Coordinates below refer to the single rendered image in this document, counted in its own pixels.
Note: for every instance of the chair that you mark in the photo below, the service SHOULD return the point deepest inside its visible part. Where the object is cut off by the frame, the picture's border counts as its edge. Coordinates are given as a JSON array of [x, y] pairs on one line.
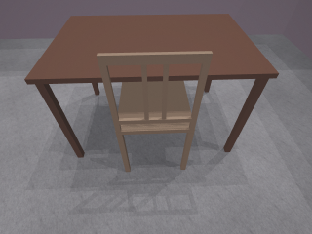
[[154, 107]]

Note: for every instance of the table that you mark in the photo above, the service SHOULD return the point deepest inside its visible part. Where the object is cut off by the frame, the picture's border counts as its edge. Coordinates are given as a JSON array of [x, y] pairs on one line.
[[71, 58]]

